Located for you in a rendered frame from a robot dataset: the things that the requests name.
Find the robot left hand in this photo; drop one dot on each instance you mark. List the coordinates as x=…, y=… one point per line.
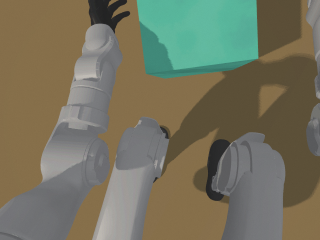
x=101, y=13

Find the right robot forearm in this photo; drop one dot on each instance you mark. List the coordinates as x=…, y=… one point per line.
x=313, y=18

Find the robot right shin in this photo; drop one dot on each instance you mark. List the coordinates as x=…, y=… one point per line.
x=217, y=185

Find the right robot foot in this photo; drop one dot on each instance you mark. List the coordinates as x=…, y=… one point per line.
x=215, y=153

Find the robot right upper arm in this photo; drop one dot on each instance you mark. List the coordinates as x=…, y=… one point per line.
x=313, y=131

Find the carton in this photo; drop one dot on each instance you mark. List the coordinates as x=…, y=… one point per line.
x=192, y=37

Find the left robot forearm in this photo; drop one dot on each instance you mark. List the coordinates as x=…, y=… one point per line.
x=86, y=112

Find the robot left upper arm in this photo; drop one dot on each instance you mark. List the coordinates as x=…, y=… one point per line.
x=71, y=166

